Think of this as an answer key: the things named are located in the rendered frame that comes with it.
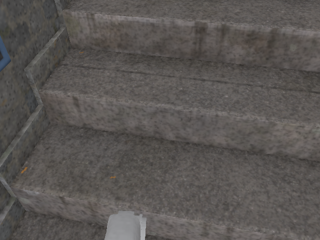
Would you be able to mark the left robot thigh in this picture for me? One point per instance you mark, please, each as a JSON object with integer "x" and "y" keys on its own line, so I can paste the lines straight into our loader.
{"x": 126, "y": 226}

